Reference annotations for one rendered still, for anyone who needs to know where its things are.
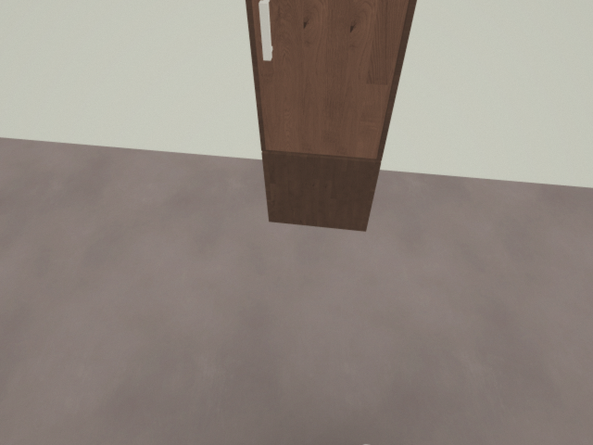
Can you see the cupboard door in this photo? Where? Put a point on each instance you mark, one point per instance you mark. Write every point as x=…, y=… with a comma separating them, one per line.
x=326, y=89

